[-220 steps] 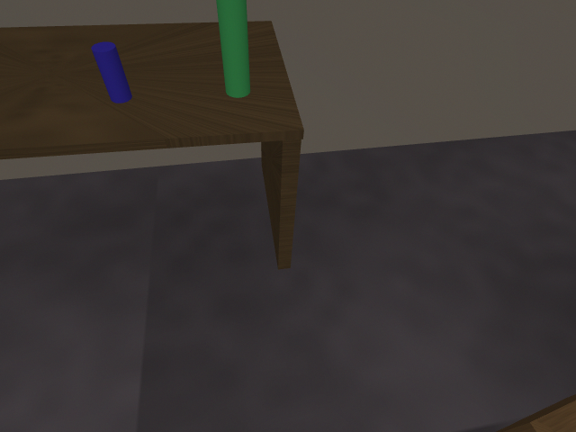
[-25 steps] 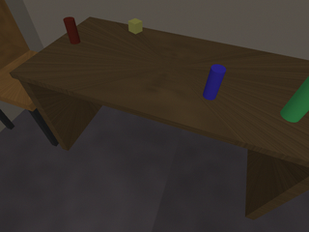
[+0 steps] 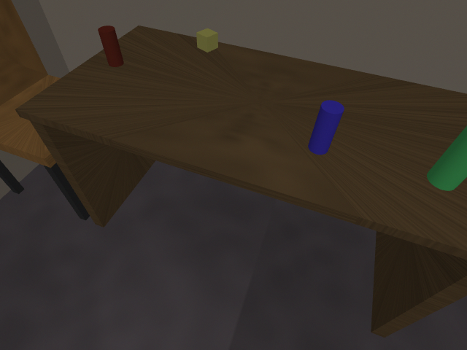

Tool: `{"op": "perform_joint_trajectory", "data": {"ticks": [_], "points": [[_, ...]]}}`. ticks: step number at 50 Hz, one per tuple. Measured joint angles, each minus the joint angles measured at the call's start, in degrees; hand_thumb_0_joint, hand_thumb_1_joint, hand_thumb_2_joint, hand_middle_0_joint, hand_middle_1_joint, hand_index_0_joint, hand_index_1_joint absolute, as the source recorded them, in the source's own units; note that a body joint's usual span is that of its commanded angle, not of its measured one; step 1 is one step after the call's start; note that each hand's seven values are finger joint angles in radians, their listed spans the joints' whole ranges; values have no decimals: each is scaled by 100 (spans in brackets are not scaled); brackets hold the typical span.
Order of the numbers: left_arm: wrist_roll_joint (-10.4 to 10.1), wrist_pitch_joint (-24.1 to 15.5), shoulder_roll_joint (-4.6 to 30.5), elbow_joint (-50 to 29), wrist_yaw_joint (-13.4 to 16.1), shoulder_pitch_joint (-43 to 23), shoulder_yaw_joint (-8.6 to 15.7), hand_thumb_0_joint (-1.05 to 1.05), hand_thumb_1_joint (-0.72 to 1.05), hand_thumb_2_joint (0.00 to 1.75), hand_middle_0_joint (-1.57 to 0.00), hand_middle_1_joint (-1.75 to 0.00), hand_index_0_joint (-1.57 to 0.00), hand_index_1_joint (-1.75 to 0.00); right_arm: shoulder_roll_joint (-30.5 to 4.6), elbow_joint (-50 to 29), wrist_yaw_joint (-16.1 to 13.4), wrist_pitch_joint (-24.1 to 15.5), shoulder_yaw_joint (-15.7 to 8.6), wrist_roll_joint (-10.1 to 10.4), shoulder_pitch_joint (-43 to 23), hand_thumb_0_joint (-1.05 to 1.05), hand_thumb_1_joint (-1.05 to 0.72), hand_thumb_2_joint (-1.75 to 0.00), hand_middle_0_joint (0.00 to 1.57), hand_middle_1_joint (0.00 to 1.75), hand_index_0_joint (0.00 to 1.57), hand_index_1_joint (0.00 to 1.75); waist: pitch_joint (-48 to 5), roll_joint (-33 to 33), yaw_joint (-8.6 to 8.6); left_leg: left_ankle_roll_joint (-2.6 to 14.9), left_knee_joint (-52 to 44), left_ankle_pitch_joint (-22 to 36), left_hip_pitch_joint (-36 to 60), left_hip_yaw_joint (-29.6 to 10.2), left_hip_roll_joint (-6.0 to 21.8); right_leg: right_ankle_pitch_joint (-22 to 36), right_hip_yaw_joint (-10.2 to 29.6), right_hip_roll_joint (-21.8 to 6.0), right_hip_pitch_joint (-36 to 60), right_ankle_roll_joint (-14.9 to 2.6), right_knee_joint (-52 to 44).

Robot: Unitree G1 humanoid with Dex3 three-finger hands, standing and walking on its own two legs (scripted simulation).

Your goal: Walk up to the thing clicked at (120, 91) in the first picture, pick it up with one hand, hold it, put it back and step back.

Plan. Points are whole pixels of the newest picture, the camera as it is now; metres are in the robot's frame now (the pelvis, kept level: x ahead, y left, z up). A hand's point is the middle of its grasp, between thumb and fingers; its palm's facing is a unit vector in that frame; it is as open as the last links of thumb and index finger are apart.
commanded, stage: stand
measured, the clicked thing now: (324, 128) +0.63 -0.25 -0.01
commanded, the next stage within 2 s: walk up in 1.72 s
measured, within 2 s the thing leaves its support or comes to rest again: neither
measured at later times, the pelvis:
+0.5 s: pelvis +0.00 +0.00 +0.00, yaw +0 degrees
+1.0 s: pelvis +0.01 -0.01 +0.00, yaw +0 degrees
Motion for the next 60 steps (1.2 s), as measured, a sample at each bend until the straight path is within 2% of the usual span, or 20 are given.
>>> {"op": "perform_joint_trajectory", "data": {"ticks": [60], "points": [[-11,1,-5,-32,9,33,6,1,90,90,-20,-30,-20,-30,-11,-90,-39,10,52,-4,138,1,-91,-90,20,30,21,30,20,42,-6,-75,-52,-41,111,-9,78,-77,-9,78,78,-70,10]]}}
